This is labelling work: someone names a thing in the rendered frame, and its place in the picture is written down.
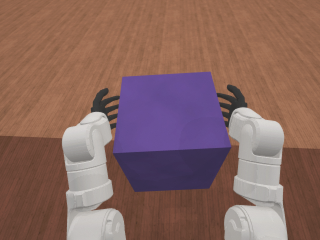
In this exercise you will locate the robot right forearm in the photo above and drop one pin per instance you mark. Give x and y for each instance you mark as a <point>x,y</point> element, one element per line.
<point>260,156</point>

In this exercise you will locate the left robot upper arm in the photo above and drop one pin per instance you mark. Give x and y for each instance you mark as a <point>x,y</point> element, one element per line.
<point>102,224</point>

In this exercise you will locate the robot left forearm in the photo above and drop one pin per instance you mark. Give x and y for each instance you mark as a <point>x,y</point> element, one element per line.
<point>85,162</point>

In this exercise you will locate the carton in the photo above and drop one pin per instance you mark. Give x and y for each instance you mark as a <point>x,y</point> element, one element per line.
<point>170,132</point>

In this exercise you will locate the right robot upper arm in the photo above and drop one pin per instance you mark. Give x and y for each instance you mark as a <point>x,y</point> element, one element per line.
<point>246,222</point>

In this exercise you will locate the robot right hand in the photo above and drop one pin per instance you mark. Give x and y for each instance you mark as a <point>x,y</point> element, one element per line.
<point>238,102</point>

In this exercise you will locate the robot left hand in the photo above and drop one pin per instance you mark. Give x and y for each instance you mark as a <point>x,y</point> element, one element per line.
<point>99,105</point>

